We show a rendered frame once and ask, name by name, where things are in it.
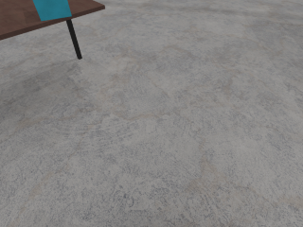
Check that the table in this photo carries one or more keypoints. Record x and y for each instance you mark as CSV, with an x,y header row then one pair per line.
x,y
21,16

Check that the carton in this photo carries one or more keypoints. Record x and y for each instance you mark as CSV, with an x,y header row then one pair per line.
x,y
52,9

